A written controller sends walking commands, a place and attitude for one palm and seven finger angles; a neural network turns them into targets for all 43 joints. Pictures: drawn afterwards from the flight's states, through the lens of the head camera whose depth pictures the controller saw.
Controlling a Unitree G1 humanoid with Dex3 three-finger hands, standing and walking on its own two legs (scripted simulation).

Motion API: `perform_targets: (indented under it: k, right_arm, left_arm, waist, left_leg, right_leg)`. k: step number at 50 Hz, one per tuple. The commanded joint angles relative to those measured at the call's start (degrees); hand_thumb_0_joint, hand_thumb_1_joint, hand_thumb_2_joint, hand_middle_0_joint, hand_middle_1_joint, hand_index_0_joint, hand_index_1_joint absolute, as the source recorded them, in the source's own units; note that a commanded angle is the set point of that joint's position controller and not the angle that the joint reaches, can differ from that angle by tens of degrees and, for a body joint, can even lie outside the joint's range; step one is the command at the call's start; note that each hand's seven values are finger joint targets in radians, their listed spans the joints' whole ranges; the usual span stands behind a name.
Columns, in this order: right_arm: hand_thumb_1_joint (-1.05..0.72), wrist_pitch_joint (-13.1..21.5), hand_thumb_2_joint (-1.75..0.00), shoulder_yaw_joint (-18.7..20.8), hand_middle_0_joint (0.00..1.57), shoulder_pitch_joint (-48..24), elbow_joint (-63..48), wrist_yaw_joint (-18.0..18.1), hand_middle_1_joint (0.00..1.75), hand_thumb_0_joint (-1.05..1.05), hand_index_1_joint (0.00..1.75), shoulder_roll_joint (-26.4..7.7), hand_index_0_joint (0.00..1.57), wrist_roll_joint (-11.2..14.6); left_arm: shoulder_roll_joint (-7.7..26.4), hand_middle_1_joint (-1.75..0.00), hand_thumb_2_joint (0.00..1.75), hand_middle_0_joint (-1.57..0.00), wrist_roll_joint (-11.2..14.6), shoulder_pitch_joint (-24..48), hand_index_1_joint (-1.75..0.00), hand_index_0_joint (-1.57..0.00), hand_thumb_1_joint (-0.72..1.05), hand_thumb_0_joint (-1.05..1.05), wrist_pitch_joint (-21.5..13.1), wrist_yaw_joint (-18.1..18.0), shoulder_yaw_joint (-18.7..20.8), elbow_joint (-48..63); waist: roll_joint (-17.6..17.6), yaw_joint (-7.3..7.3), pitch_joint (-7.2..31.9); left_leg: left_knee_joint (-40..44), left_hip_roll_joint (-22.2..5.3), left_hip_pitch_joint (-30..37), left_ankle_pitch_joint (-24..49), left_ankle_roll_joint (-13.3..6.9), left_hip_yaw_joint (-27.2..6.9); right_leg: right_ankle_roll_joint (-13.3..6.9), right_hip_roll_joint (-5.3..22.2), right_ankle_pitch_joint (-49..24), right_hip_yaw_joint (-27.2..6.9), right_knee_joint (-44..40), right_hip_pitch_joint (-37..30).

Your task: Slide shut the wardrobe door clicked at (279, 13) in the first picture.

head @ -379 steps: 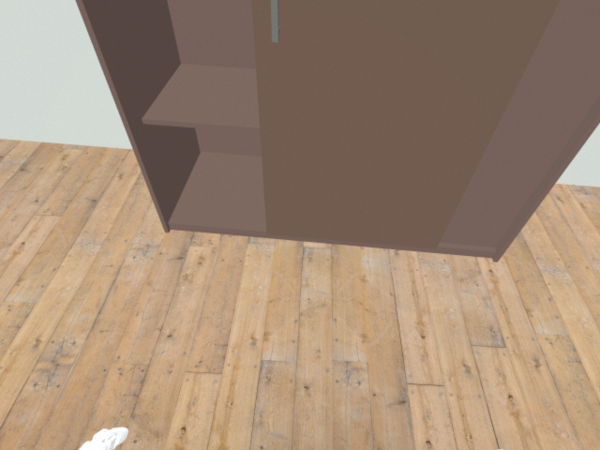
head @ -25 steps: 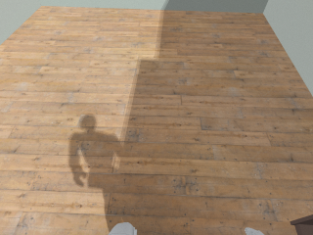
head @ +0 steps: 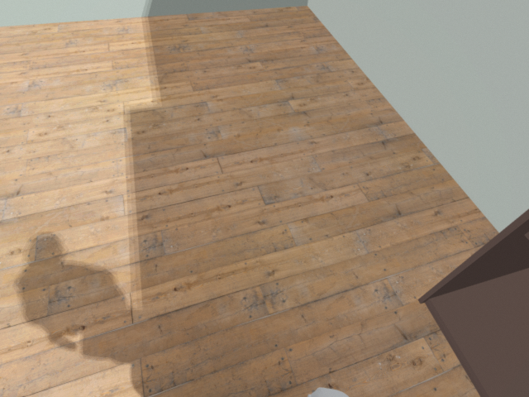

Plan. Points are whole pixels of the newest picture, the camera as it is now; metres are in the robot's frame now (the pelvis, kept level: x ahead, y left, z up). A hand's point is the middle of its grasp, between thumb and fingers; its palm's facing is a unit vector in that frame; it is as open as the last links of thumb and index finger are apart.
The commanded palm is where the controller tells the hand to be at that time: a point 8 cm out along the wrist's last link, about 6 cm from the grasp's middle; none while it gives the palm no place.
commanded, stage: turn to face it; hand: right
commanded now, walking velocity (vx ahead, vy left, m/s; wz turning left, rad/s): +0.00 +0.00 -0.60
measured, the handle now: out of the picture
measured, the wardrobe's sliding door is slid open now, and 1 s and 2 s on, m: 0.44 0.44 0.44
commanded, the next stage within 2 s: take the last steps up to it in 1.84 s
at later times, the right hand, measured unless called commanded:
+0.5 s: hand out of the picture +0.07 -0.27 -0.15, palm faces +0.29 +0.92 -0.24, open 7.4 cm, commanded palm none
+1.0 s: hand out of the picture -0.06 -0.21 -0.16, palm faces +0.58 +0.77 -0.27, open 7.4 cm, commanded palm none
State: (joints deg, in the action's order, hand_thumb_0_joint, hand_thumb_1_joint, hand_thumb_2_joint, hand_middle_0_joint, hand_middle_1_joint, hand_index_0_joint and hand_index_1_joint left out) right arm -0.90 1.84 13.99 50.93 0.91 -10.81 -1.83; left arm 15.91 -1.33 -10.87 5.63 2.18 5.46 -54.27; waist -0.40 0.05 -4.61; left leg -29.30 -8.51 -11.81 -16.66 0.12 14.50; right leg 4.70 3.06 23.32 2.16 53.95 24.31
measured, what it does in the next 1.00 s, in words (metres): steps on the spot, turning right: right foot, then left foot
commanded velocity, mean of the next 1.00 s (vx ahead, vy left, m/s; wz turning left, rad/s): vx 0.00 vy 0.00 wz -0.60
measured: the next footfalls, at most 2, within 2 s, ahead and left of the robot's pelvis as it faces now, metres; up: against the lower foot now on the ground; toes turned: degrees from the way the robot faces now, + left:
right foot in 0.12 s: +0.03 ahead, -0.14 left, +0.00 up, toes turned -11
left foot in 0.64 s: +0.10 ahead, +0.08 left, +0.00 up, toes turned -20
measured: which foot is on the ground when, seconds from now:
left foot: down 0.00-0.12, up 0.14-0.62, down 0.64-1.00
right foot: up 0.00-0.10, down 0.12-0.64, up 0.66-1.00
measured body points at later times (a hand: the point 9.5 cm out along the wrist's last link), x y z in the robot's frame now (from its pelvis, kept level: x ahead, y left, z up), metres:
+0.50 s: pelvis +0.01 -0.04 +0.00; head +0.04 -0.06 +0.45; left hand +0.15 +0.18 -0.14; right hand +0.05 -0.32 -0.14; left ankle +0.06 +0.12 -0.68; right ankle -0.01 -0.13 -0.74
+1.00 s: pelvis +0.01 -0.01 +0.00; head +0.05 -0.02 +0.45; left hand +0.22 +0.18 -0.15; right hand -0.09 -0.25 -0.14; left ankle +0.07 +0.10 -0.74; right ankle -0.08 -0.12 -0.69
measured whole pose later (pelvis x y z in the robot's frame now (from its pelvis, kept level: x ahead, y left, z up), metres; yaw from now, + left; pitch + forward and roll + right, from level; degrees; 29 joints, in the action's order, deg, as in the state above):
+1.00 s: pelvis +0.01 -0.01 +0.00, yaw -36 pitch +0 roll -2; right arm -1.1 2.0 13.5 50.8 0.8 -11.6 -1.9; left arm 15.6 -1.2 -10.8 5.4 2.3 5.3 -54.1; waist 0.1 0.0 -4.8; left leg -30.4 -9.2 -11.6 -17.3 1.0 13.7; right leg 4.3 2.7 24.0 2.3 51.4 23.4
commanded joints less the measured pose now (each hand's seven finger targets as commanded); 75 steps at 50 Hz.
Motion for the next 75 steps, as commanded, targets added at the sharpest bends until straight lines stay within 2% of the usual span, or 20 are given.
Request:
perform_targets:
  k: [1, 4, 5, 6, 7, 13, 22, 29, 30, 32, 33, 36, 38, 48, 52, 53, 55, 56, 62, 75]
  right_arm:
    - [-0.90, 0.7, -0.90, 4.2, 0.20, 2.1, -2.5, 0.9, 0.30, 0.00, 0.30, -13.9, 0.20, -0.1]
    - [-0.90, 0.1, -0.90, 4.5, 0.20, 1.4, -2.3, 0.5, 0.30, 0.00, 0.30, -13.9, 0.20, 0.8]
    - [-0.90, -0.2, -0.90, 4.2, 0.20, 2.0, -3.5, 0.2, 0.30, 0.00, 0.30, -11.5, 0.20, 1.2]
    - [-0.90, -0.2, -0.90, 2.7, 0.20, -1.8, -6.3, 0.0, 0.30, 0.00, 0.30, -7.7, 0.20, 1.2]
    - [-0.90, -0.9, -0.90, 2.9, 0.20, -4.2, -6.9, 0.2, 0.30, 0.00, 0.30, -9.1, 0.20, 0.8]
    - [-0.90, -0.9, -0.90, 3.5, 0.20, -2.0, -2.8, -0.4, 0.30, 0.00, 0.30, -9.2, 0.20, 0.9]
    - [-0.90, -0.7, -0.90, 3.0, 0.20, -8.5, -6.4, 0.2, 0.30, 0.00, 0.30, -8.2, 0.20, 1.3]
    - [-0.90, 0.4, -0.90, 2.9, 0.20, -3.5, -6.1, 0.7, 0.30, 0.00, 0.30, -8.0, 0.20, 2.0]
    - [-0.90, 1.0, -0.90, 3.2, 0.20, -1.2, -5.7, 0.9, 0.30, 0.00, 0.30, -9.1, 0.20, 1.9]
    - [-0.90, 1.7, -0.90, 4.7, 0.20, 1.7, -5.5, 1.5, 0.30, 0.00, 0.30, -17.6, 0.20, 0.5]
    - [-0.90, 1.3, -0.90, 4.2, 0.20, 1.2, -6.0, 1.6, 0.30, 0.00, 0.30, -16.7, 0.20, 0.9]
    - [-0.90, 1.1, -0.90, 2.9, 0.20, -8.4, -7.8, 1.4, 0.30, 0.00, 0.30, -10.9, 0.20, 1.0]
    - [-0.90, 1.6, -0.90, 2.4, 0.20, -7.5, -7.5, 1.2, 0.30, 0.00, 0.30, -9.8, 0.20, 0.9]
    - [-0.90, 0.8, -0.90, 3.9, 0.20, 0.9, -3.6, 1.0, 0.30, 0.00, 0.30, -13.9, 0.20, 0.0]
    - [-0.90, 0.2, -0.90, 4.5, 0.20, 1.0, -2.8, 0.6, 0.30, 0.00, 0.30, -14.6, 0.20, 0.3]
    - [-0.90, -0.1, -0.90, 4.4, 0.20, 0.9, -2.8, 0.5, 0.30, 0.00, 0.30, -14.1, 0.20, 0.8]
    - [-0.90, -0.5, -0.90, 2.7, 0.20, -2.0, -6.8, 0.1, 0.30, 0.00, 0.30, -7.5, 0.20, 1.2]
    - [-0.90, -1.0, -0.90, 2.6, 0.20, -5.0, -7.3, 0.4, 0.30, 0.00, 0.30, -9.6, 0.20, 0.8]
    - [-0.90, -0.8, -0.90, 3.3, 0.20, -2.3, -3.1, -0.4, 0.30, 0.00, 0.30, -9.6, 0.20, 1.1]
    - [-0.90, -0.3, -0.90, 2.5, 0.20, -8.7, -6.8, 0.5, 0.30, 0.00, 0.30, -7.8, 0.20, 1.7]
  left_arm:
    - [1.4, -0.30, 0.90, -0.20, 0.8, 4.6, -0.30, -0.20, 0.90, 0.00, -3.3, -0.3, -0.8, 7.0]
    - [4.1, -0.30, 0.90, -0.20, 0.5, -1.3, -0.30, -0.20, 0.90, 0.00, -4.1, -0.5, -0.1, 5.9]
    - [9.7, -0.30, 0.90, -0.20, 0.2, -5.0, -0.30, -0.20, 0.90, 0.00, -4.7, -0.7, 1.2, 5.4]
    - [15.3, -0.30, 0.90, -0.20, 0.6, -8.7, -0.30, -0.20, 0.90, 0.00, -4.8, -1.2, 2.5, 4.9]
    - [15.1, -0.30, 0.90, -0.20, 0.5, -10.4, -0.30, -0.20, 0.90, 0.00, -4.4, -1.5, 2.4, 3.5]
    - [8.6, -0.30, 0.90, -0.20, 0.5, 0.0, -0.30, -0.20, 0.90, 0.00, -5.3, -2.9, 0.1, 6.2]
    - [8.7, -0.30, 0.90, -0.20, 0.0, -3.8, -0.30, -0.20, 0.90, 0.00, -4.8, -2.6, 1.0, 5.4]
    - [8.6, -0.30, 0.90, -0.20, 0.2, -0.7, -0.30, -0.20, 0.90, 0.00, -4.3, -2.6, 1.5, 6.3]
    - [7.4, -0.30, 0.90, -0.20, 0.6, -0.6, -0.30, -0.20, 0.90, 0.00, -4.3, -2.4, 1.4, 6.6]
    - [2.0, -0.30, 0.90, -0.20, 0.9, -2.1, -0.30, -0.20, 0.90, 0.00, -4.4, -2.1, 0.8, 8.3]
    - [4.8, -0.30, 0.90, -0.20, 0.3, -1.7, -0.30, -0.20, 0.90, 0.00, -3.9, -2.1, 1.5, 8.0]
    - [4.3, -0.30, 0.90, -0.20, 0.0, -3.8, -0.30, -0.20, 0.90, 0.00, -2.3, -0.9, 1.7, 4.8]
    - [3.2, -0.30, 0.90, -0.20, 0.0, -4.1, -0.30, -0.20, 0.90, 0.00, -2.0, -0.4, 1.2, 4.2]
    - [1.7, -0.30, 0.90, -0.20, 0.6, 4.5, -0.30, -0.20, 0.90, 0.00, -2.5, 0.0, -0.3, 6.5]
    - [2.4, -0.30, 0.90, -0.20, 0.7, 1.0, -0.30, -0.20, 0.90, 0.00, -3.6, -0.4, -0.4, 6.3]
    - [4.4, -0.30, 0.90, -0.20, 0.5, -2.1, -0.30, -0.20, 0.90, 0.00, -4.1, -0.3, 0.0, 5.5]
    - [15.7, -0.30, 0.90, -0.20, 0.6, -9.3, -0.30, -0.20, 0.90, 0.00, -4.8, -1.3, 2.7, 4.5]
    - [15.5, -0.30, 0.90, -0.20, 0.7, -11.2, -0.30, -0.20, 0.90, 0.00, -4.4, -1.5, 2.5, 3.3]
    - [8.5, -0.30, 0.90, -0.20, 0.4, -0.1, -0.30, -0.20, 0.90, 0.00, -5.3, -2.8, 0.1, 6.1]
    - [8.6, -0.30, 0.90, -0.20, -0.2, -3.9, -0.30, -0.20, 0.90, 0.00, -4.4, -2.8, 0.8, 5.2]
  waist:
    - [13.4, 2.74, 6.7]
    - [8.3, -0.94, 10.2]
    - [-5.0, -3.09, 13.6]
    - [-18.9, -5.24, 12.9]
    - [-12.2, -5.69, 12.9]
    - [-7.3, -0.61, 7.3]
    - [-7.4, -2.86, 6.5]
    - [-8.2, 0.38, 8.7]
    - [-5.5, 1.55, 9.9]
    - [17.8, 2.59, 10.7]
    - [11.8, 2.23, 9.7]
    - [10.1, -2.25, 2.9]
    - [10.4, -2.26, 2.0]
    - [13.4, 2.31, 3.9]
    - [11.7, 0.64, 7.8]
    - [7.0, -1.30, 10.1]
    - [-19.5, -5.33, 12.7]
    - [-11.5, -5.97, 12.3]
    - [-8.3, -0.69, 7.5]
    - [-8.5, -2.34, 7.0]
  left_leg:
    - [4.5, -13.7, 8.4, 27.1, -6.5, -8.2]
    - [-6.6, -11.9, 2.8, 22.6, -1.5, -3.3]
    - [-18.8, -6.7, -9.0, 8.7, 2.4, -1.6]
    - [-30.3, 0.5, -22.7, -22.4, 6.1, -4.3]
    - [-36.4, 0.0, -23.3, -21.7, 5.1, -10.1]
    - [-39.0, 1.4, -21.7, -5.0, 6.2, -13.6]
    - [-25.2, 4.1, -19.1, -7.8, 6.5, -14.9]
    - [-2.6, 7.8, -0.7, 0.1, 4.7, -13.7]
    - [6.1, 6.0, 6.1, 6.2, 4.5, -14.6]
    - [12.8, -20.1, 16.4, 18.6, -5.6, -37.7]
    - [12.0, -20.9, 8.6, 18.6, -9.2, -34.7]
    - [13.6, -11.3, -0.7, 6.7, -6.2, -22.4]
    - [12.8, -9.0, -0.5, 10.6, -5.3, -16.1]
    - [8.2, -12.8, 5.3, 20.2, -7.0, -9.8]
    - [-0.7, -12.5, 5.2, 23.9, -3.7, -5.7]
    - [-7.8, -11.3, 1.2, 20.4, -1.2, -3.9]
    - [-31.2, 1.0, -23.6, -24.0, 6.1, -5.6]
    - [-36.2, -0.1, -22.8, -21.6, 4.9, -10.8]
    - [-38.9, 1.5, -20.7, -5.1, 5.7, -13.6]
    - [-17.6, 6.4, -13.6, -8.8, 4.8, -15.2]
  right_leg:
    - [-1.2, -1.2, 1.9, 3.9, -12.2, -0.9]
    - [-2.6, -1.4, -12.7, 3.8, -28.2, -14.2]
    - [-6.8, 7.5, -25.4, -9.0, -32.0, -25.4]
    - [-13.2, 20.0, -48.8, -24.5, -32.6, -29.1]
    - [-17.0, 22.1, -48.6, -22.5, -31.4, -27.0]
    - [-12.3, 9.4, -43.2, -12.6, -32.6, -19.7]
    - [-15.2, 9.6, -36.5, -21.7, -32.7, -19.4]
    - [-12.6, 5.5, -36.9, -25.6, -26.9, -9.7]
    - [-10.2, 3.1, -30.8, -24.4, -23.8, -6.1]
    - [-1.9, -9.2, 10.9, -7.0, -1.3, 12.0]
    - [-2.4, -5.7, 11.8, -8.8, 8.7, 9.5]
    - [-1.5, -2.2, 0.7, -6.6, 17.7, 8.5]
    - [-0.7, -1.8, -2.9, -4.5, 17.6, 8.5]
    - [-0.5, -1.0, 1.8, 2.3, -5.1, 1.9]
    - [-1.9, -2.5, -4.9, 4.5, -20.6, -7.7]
    - [-2.5, -1.8, -13.0, 2.8, -28.5, -15.4]
    - [-14.2, 20.6, -50.9, -26.8, -33.0, -28.5]
    - [-16.9, 21.9, -49.1, -23.2, -31.2, -26.3]
    - [-12.5, 8.9, -42.0, -13.2, -32.5, -18.8]
    - [-15.8, 8.0, -38.2, -26.0, -31.2, -17.3]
